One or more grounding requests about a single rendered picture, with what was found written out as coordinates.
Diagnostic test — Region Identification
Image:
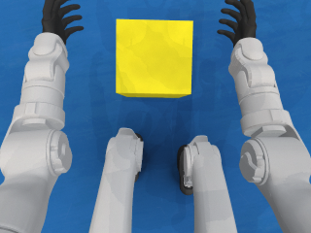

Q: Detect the robot right thigh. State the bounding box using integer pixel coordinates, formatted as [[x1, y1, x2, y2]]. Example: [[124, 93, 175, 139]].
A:
[[184, 142, 238, 233]]

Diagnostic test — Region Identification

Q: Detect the left robot forearm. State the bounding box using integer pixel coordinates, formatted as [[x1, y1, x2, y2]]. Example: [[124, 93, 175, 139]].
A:
[[0, 32, 70, 176]]

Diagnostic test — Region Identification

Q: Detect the left robot hand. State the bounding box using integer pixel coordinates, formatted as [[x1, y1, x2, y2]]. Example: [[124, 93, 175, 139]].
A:
[[41, 0, 84, 46]]

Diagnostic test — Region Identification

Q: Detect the left robot upper arm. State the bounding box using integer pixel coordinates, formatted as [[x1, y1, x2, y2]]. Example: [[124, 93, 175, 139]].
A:
[[0, 128, 73, 233]]

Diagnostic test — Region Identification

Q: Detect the robot right foot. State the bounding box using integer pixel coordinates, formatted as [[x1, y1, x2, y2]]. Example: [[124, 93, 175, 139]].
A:
[[177, 145, 193, 195]]

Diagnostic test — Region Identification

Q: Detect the right robot upper arm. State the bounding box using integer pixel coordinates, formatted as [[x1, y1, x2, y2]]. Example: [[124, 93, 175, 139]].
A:
[[239, 137, 311, 233]]

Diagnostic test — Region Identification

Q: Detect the right robot forearm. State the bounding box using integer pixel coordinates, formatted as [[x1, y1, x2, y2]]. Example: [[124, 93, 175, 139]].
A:
[[228, 37, 311, 175]]

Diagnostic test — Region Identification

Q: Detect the right robot hand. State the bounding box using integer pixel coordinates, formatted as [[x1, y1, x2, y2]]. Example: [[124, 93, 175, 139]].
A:
[[217, 0, 257, 48]]

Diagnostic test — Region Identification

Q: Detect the carton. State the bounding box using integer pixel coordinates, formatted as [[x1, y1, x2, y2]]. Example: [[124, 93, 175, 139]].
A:
[[116, 18, 193, 98]]

